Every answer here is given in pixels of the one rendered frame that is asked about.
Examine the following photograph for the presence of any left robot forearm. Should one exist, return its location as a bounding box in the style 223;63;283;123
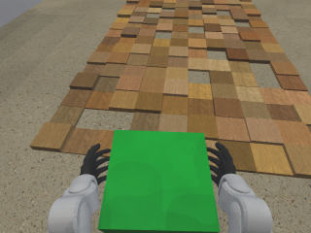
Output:
47;174;100;233

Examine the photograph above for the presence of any right robot forearm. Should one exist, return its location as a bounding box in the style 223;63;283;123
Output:
218;174;273;233

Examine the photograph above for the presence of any carton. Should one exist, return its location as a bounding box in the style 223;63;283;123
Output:
97;129;221;233

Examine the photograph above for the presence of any left robot hand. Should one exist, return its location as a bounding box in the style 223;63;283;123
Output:
80;143;111;185

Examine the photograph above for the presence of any right robot hand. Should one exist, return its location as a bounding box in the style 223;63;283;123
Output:
206;142;236;187

